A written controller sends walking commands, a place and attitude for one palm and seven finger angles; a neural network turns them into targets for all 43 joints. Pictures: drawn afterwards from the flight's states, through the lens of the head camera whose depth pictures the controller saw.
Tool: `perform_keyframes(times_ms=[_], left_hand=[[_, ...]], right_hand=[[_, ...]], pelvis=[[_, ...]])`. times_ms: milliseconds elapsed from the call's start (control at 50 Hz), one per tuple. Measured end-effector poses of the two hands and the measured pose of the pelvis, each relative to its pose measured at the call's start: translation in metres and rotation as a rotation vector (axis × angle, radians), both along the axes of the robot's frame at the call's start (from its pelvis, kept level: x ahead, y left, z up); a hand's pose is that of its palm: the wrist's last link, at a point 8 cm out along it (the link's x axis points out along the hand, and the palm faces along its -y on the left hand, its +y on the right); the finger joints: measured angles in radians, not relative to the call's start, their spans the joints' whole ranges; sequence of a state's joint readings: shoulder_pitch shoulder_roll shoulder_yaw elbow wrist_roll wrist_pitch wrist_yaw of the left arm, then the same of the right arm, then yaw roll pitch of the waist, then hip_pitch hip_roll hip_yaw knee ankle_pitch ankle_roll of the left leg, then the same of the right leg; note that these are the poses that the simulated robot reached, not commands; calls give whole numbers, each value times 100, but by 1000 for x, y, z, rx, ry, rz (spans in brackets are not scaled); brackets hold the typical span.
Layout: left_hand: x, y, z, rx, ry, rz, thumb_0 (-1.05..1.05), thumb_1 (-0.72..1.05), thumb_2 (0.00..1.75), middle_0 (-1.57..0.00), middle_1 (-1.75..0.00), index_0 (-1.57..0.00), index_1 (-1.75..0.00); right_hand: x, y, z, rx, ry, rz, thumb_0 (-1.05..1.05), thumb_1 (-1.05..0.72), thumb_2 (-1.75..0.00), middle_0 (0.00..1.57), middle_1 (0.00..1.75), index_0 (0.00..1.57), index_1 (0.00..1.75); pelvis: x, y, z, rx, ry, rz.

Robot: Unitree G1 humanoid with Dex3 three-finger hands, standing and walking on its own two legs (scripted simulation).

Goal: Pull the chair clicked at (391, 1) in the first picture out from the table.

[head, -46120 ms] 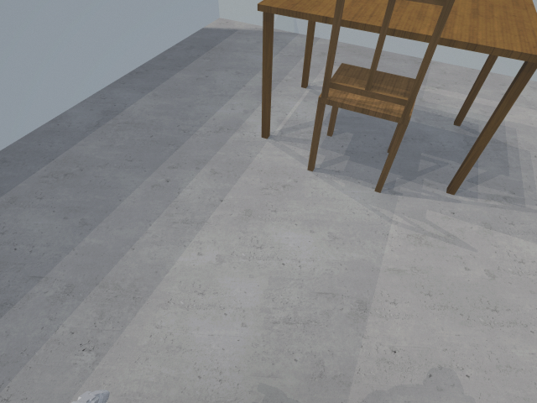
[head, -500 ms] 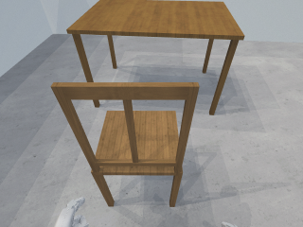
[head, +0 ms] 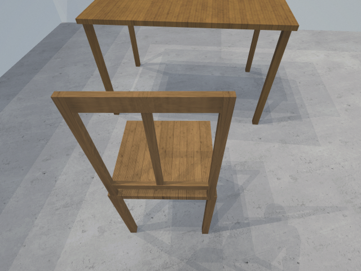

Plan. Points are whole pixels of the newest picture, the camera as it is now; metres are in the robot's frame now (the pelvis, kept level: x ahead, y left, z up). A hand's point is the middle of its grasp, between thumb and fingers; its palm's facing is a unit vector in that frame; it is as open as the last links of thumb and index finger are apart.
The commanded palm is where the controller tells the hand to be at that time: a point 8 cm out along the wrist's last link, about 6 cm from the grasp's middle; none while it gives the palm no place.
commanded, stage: let the arm hang, fingers relaxed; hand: left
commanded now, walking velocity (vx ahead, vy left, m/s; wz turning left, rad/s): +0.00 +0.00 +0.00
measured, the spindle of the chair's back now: (154, 154) +0.43 +0.10 -0.05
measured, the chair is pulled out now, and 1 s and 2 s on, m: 0.71 0.71 0.71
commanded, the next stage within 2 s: look to check the result in 0.38 s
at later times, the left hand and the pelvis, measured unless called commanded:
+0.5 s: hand out of the picture +0.01 +0.16 -0.17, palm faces +0.01 -0.98 -0.21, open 7.3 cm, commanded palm none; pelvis +0.01 -0.01 +0.00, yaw +0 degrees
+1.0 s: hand out of the picture +0.01 +0.16 -0.17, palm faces +0.01 -0.98 -0.20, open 7.3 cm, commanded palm none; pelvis +0.01 -0.01 +0.00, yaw +0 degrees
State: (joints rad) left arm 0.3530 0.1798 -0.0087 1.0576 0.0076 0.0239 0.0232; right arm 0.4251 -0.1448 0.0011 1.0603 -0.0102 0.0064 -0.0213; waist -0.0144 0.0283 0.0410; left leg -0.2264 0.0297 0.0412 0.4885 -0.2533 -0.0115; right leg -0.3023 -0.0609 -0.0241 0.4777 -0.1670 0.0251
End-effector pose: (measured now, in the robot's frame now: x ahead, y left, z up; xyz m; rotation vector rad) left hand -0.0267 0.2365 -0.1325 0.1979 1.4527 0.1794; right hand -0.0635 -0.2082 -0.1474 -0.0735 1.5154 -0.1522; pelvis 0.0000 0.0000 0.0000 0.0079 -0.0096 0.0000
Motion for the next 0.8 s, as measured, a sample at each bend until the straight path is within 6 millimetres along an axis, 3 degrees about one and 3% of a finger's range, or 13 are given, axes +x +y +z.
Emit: perform_keyframes(times_ms=[140, 380, 580, 800], left_hand=[[24, -26, -7, -43, -46, -18, 1, 92, 90, -20, -30, -20, -30], [32, -24, -5, -32, -63, -4, 1, 93, 90, -20, -30, -20, -30], [32, -24, -7, -41, -53, -2, 1, 92, 90, -20, -30, -20, -30], [33, -24, -7, -42, -44, -4, 1, 92, 90, -20, -30, -20, -30]], right_hand=[[16, 11, -4, 29, -40, -11, 0, -91, -90, 20, 30, 20, 30], [36, 3, -3, 12, -75, -2, 0, -91, -90, 20, 30, 20, 30], [35, -5, 0, -12, -58, 3, 0, -91, -90, 20, 30, 20, 30], [32, -1, 0, -3, -43, 1, 0, -91, -90, 20, 30, 20, 30]], pelvis=[[2, -4, 0, 3, -5, -5], [6, -7, 1, 2, -4, -4], [8, -7, 2, 2, -6, -3], [9, -6, 3, 3, -5, -6]])
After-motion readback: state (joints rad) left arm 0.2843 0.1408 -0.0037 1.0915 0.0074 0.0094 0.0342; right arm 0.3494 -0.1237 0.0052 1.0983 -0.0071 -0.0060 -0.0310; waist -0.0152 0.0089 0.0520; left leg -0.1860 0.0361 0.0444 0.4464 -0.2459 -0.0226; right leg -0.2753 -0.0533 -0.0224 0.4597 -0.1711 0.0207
